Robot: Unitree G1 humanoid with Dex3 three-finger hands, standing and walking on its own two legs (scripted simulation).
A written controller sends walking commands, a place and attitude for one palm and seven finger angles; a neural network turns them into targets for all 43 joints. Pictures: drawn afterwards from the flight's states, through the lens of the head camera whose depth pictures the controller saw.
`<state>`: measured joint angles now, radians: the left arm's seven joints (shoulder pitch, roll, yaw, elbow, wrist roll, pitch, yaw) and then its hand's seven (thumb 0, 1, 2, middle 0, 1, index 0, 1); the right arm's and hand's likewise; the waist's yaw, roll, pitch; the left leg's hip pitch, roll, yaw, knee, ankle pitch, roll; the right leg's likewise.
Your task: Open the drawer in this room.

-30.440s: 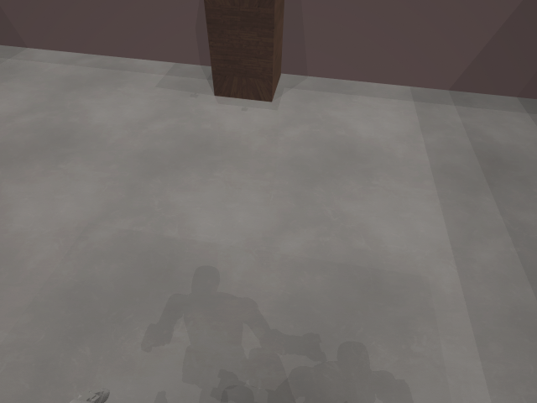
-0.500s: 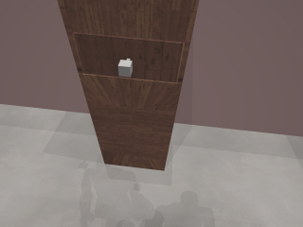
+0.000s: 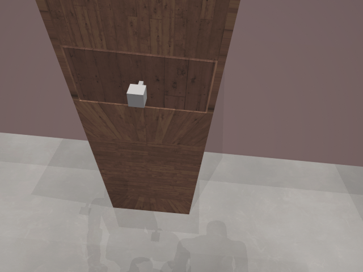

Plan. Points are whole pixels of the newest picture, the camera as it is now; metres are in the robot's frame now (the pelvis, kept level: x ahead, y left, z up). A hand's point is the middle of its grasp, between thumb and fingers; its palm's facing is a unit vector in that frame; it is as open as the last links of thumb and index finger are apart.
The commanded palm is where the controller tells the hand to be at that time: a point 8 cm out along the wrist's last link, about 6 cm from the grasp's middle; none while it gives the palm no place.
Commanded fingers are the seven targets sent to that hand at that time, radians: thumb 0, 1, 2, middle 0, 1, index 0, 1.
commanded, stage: come to a stop and stand still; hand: left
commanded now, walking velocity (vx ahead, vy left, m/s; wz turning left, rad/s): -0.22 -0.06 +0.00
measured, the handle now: (138, 91) +0.53 +0.15 +0.11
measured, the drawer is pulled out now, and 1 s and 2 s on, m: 0.00 0.00 0.00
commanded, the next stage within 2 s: look again from close up in 1.24 s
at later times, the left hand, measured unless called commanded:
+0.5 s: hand out of the picture +0.10 +0.16 -0.18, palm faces +0.05 -0.99 -0.15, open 7.4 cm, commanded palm none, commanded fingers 0.00 0.90 0.90 -0.20 -0.30 -0.20 -0.30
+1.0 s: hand out of the picture -0.06 +0.15 -0.17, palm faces +0.04 -0.99 -0.15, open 7.4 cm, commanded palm none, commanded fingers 0.00 0.90 0.90 -0.20 -0.30 -0.20 -0.30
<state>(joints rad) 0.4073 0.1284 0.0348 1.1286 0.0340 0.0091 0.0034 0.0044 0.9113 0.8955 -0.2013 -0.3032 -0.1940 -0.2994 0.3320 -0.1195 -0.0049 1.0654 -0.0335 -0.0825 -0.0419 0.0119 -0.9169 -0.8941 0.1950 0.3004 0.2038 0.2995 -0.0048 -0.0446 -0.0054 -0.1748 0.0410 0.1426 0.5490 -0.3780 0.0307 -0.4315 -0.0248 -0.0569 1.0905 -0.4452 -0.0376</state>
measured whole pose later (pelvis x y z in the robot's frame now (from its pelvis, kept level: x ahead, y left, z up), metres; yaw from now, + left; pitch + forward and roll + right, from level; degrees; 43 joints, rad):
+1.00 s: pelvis -0.04 -0.01 +0.01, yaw +1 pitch -2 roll +0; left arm 0.35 0.13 -0.01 1.09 0.02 0.01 0.03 0.00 0.91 0.90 -0.20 -0.30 -0.19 -0.30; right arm 0.28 -0.16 -0.01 1.08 -0.01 0.02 -0.02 0.01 -0.92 -0.89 0.20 0.30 0.20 0.30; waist 0.01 -0.01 0.01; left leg -0.24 0.01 0.09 0.44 -0.16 0.03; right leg -0.18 -0.01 -0.03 0.47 -0.25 -0.01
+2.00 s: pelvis -0.04 +0.01 +0.01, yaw +0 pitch -2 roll +0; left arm 0.36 0.16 -0.01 1.04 0.03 0.00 0.03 0.00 0.91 0.90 -0.20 -0.30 -0.19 -0.30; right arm 0.28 -0.16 0.00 1.05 -0.02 -0.01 -0.01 0.01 -0.91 -0.89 0.20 0.30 0.20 0.30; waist 0.00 -0.03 -0.01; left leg -0.26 -0.02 0.09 0.46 -0.18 0.06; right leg -0.20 -0.03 -0.02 0.48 -0.25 0.02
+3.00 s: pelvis -0.03 -0.02 +0.01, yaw -1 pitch -1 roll +0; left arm 0.33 0.16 0.01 1.03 0.03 0.01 0.04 0.00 0.92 0.90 -0.20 -0.30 -0.19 -0.30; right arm 0.26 -0.16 -0.01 1.09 -0.02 0.01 -0.02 0.01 -0.93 -0.89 0.20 0.30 0.20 0.30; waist -0.01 0.01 0.01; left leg -0.28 0.01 0.13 0.44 -0.15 0.06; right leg -0.19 0.01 -0.06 0.47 -0.26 -0.03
